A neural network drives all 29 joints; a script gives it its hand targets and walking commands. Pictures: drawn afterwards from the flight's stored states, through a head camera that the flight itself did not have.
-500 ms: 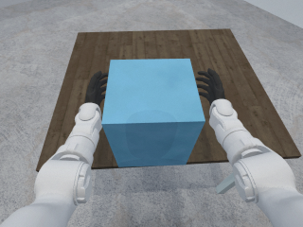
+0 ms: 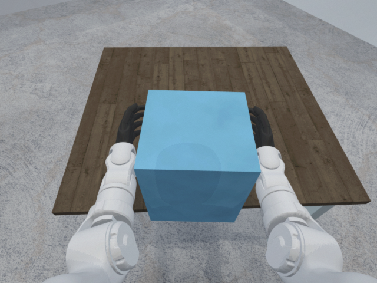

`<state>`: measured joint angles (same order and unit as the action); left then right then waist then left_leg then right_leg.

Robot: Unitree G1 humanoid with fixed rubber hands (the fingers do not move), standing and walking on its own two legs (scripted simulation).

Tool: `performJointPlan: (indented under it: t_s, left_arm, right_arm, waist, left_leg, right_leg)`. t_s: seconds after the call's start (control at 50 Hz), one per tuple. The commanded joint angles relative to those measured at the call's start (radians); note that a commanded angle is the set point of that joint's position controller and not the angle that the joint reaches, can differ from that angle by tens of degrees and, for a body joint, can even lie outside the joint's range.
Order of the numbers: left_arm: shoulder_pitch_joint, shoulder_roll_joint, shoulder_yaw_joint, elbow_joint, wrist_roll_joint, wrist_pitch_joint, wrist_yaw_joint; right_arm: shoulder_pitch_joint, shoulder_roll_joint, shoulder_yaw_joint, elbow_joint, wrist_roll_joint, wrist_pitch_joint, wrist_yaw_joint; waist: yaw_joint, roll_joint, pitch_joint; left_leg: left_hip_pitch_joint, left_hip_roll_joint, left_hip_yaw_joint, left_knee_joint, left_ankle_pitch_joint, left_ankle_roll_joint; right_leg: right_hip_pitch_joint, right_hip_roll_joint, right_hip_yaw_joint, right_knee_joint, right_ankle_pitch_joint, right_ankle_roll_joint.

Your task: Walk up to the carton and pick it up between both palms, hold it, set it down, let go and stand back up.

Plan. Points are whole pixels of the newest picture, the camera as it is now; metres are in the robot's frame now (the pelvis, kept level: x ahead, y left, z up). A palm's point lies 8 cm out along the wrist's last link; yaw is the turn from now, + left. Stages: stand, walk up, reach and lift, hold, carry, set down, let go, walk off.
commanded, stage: reach and lift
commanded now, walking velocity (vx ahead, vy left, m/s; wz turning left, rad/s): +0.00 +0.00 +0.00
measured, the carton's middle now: (194, 160) +0.38 +0.04 +0.01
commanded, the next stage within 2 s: none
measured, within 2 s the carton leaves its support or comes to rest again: leaves its support in 1.60 s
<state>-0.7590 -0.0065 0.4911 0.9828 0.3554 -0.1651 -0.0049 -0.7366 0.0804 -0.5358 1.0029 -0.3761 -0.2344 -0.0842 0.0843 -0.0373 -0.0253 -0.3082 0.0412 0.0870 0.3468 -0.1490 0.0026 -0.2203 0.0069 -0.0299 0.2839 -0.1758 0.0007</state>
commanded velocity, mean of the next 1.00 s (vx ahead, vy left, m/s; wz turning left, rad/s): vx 0.00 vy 0.00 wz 0.00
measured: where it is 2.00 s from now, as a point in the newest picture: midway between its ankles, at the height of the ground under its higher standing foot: outside the picture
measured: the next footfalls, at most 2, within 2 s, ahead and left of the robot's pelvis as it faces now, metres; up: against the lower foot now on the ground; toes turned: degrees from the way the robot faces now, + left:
none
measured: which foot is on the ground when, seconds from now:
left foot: down 0.00-1.00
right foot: down 0.00-1.00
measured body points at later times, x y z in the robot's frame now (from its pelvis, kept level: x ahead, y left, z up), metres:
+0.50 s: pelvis +0.00 -0.01 +0.00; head +0.03 +0.02 +0.45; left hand +0.40 +0.19 +0.06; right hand +0.41 -0.12 +0.06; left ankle +0.01 +0.11 -0.75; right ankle -0.03 -0.12 -0.75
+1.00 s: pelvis +0.01 -0.01 +0.00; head +0.05 +0.02 +0.45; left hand +0.40 +0.19 +0.06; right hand +0.42 -0.11 +0.06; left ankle +0.01 +0.11 -0.75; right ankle -0.03 -0.12 -0.75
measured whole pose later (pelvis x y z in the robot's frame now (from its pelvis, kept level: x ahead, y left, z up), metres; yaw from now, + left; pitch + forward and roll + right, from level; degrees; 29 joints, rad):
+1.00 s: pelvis +0.01 -0.01 +0.00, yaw +2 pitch +6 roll -1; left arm -0.68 -0.04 0.45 0.84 0.37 -0.11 -0.02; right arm -0.67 0.10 -0.53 0.98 -0.37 -0.28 -0.07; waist 0.06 -0.06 -0.04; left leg -0.27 0.03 0.06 0.32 -0.15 -0.01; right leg -0.17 0.00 -0.06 0.25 -0.18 -0.01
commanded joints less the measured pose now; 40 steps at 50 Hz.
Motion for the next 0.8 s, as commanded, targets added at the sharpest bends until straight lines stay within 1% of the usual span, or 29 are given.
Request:
performJointPlan:
  t_s: [0.0, 0.02, 0.04, 0.08, 0.12, 0.2, 0.28, 0.36, 0.48, 0.62, 0.7, 0.78]
  left_arm:
    - [-0.484, -0.402, -0.184, -0.074, 0.035, 0.015, -0.081]
    - [-0.477, -0.480, -0.264, -0.165, 0.016, 0.017, -0.061]
    - [-0.457, -0.466, -0.256, -0.154, 0.018, 0.019, -0.054]
    - [-0.452, -0.455, -0.244, -0.154, 0.027, 0.025, -0.054]
    - [-0.437, -0.445, -0.231, -0.146, 0.038, 0.034, -0.064]
    - [-0.435, -0.437, -0.190, -0.123, 0.052, 0.050, -0.093]
    - [-0.446, -0.444, -0.176, -0.124, 0.056, 0.048, -0.101]
    - [-0.449, -0.455, -0.182, -0.134, 0.055, 0.044, -0.097]
    - [-0.437, -0.476, -0.207, -0.145, 0.046, 0.044, -0.096]
    - [-0.410, -0.511, -0.248, -0.155, 0.037, 0.043, -0.095]
    - [-0.397, -0.523, -0.269, -0.158, 0.036, 0.036, -0.091]
    - [-0.376, -0.530, -0.281, -0.154, 0.037, 0.038, -0.088]
  right_arm:
    - [-0.507, 0.434, 0.197, -0.044, -0.067, -0.043, 0.135]
    - [-0.496, 0.384, 0.146, -0.028, -0.081, -0.061, 0.143]
    - [-0.488, 0.390, 0.151, -0.038, -0.079, -0.069, 0.143]
    - [-0.485, 0.395, 0.139, -0.048, -0.088, -0.065, 0.141]
    - [-0.475, 0.406, 0.141, -0.040, -0.092, -0.060, 0.141]
    - [-0.486, 0.458, 0.173, -0.063, -0.087, -0.046, 0.146]
    - [-0.505, 0.488, 0.206, -0.091, -0.081, -0.049, 0.154]
    - [-0.512, 0.496, 0.223, -0.109, -0.083, -0.057, 0.155]
    - [-0.486, 0.499, 0.223, -0.088, -0.090, -0.062, 0.149]
    - [-0.463, 0.496, 0.224, -0.061, -0.089, -0.083, 0.143]
    - [-0.452, 0.492, 0.235, -0.048, -0.083, -0.098, 0.141]
    - [-0.444, 0.490, 0.254, -0.043, -0.069, -0.107, 0.140]
  waist:
    - [0.001, 0.054, -0.471]
    - [-0.046, 0.114, -0.551]
    - [-0.032, 0.100, -0.546]
    - [-0.038, 0.086, -0.518]
    - [-0.037, 0.074, -0.474]
    - [-0.014, 0.035, -0.404]
    - [0.007, 0.030, -0.415]
    - [0.014, 0.032, -0.444]
    - [-0.006, 0.037, -0.455]
    - [-0.030, 0.051, -0.468]
    - [-0.035, 0.066, -0.474]
    - [-0.032, 0.077, -0.466]
  left_leg:
    - [0.287, -0.027, 0.069, 0.029, 0.463, -0.044]
    - [0.390, -0.012, 0.053, 0.038, 0.524, -0.088]
    - [0.422, -0.015, 0.058, 0.060, 0.542, -0.089]
    - [0.400, -0.020, 0.059, 0.049, 0.503, -0.081]
    - [0.355, -0.027, 0.062, 0.031, 0.464, -0.070]
    - [0.226, -0.043, 0.077, -0.018, 0.343, -0.035]
    - [0.179, -0.045, 0.086, -0.039, 0.308, -0.023]
    - [0.192, -0.040, 0.088, -0.034, 0.327, -0.021]
    - [0.235, -0.033, 0.081, -0.018, 0.375, -0.028]
    - [0.281, -0.028, 0.064, 0.008, 0.470, -0.048]
    - [0.294, -0.026, 0.055, 0.018, 0.513, -0.057]
    - [0.292, -0.026, 0.049, 0.022, 0.534, -0.060]
  right_leg:
    - [0.133, 0.020, -0.042, -0.008, 0.231, 0.016]
    - [0.049, 0.051, -0.092, -0.010, 0.239, -0.001]
    - [0.030, 0.047, -0.084, -0.028, 0.214, -0.007]
    - [0.049, 0.039, -0.082, -0.030, 0.213, 0.001]
    - [0.097, 0.029, -0.078, -0.022, 0.229, 0.014]
    - [0.214, 0.004, -0.057, -0.002, 0.267, 0.041]
    - [0.267, -0.005, -0.048, 0.015, 0.298, 0.049]
    - [0.254, -0.002, -0.049, 0.016, 0.294, 0.045]
    - [0.212, 0.006, -0.055, 0.006, 0.288, 0.036]
    - [0.182, 0.021, -0.072, -0.001, 0.318, 0.025]
    - [0.172, 0.026, -0.077, -0.003, 0.332, 0.018]
    - [0.173, 0.026, -0.078, -0.003, 0.344, 0.013]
